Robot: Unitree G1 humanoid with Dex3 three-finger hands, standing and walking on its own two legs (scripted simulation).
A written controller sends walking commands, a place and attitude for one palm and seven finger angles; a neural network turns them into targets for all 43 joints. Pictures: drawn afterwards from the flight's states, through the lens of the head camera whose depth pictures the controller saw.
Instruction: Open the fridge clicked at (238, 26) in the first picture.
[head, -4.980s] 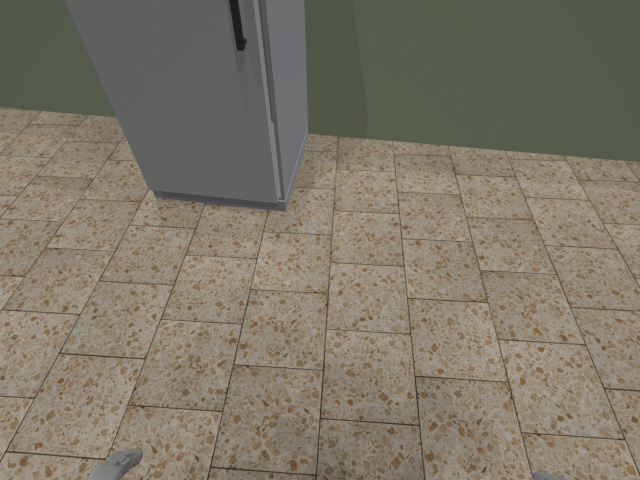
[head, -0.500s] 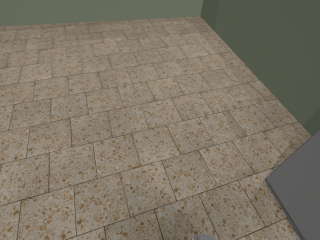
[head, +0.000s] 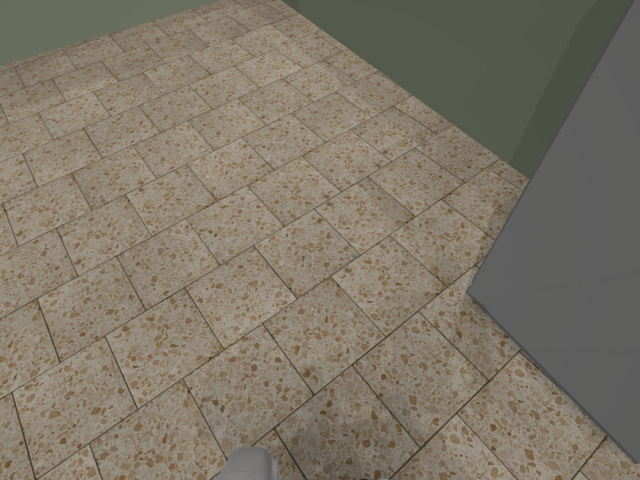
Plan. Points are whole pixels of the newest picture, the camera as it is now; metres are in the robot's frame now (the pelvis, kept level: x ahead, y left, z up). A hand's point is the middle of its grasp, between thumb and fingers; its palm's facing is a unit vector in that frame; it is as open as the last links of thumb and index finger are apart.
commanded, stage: turn to face it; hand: right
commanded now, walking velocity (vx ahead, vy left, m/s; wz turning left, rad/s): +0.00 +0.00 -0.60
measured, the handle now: out of the picture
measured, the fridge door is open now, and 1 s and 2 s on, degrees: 0 0 0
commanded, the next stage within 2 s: take the last steps up to it in 1.38 s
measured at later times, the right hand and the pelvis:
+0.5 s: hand out of the picture +0.03 -0.14 -0.14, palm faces +0.30 +0.91 -0.29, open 7.3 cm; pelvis +0.00 +0.07 +0.00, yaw -19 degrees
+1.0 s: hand out of the picture -0.07 -0.21 -0.16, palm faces +0.60 +0.76 -0.26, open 7.3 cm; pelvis -0.02 +0.03 +0.00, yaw -36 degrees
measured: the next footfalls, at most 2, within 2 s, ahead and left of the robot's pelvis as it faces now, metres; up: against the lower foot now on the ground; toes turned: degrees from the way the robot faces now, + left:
left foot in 0.28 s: +0.05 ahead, +0.17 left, +0.00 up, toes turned -8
right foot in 0.72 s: -0.03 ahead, -0.08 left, +0.00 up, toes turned -35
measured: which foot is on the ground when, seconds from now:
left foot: up 0.00-0.26, down 0.28-0.74, up 0.76-1.00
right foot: down 0.00-0.28, up 0.30-0.70, down 0.72-1.00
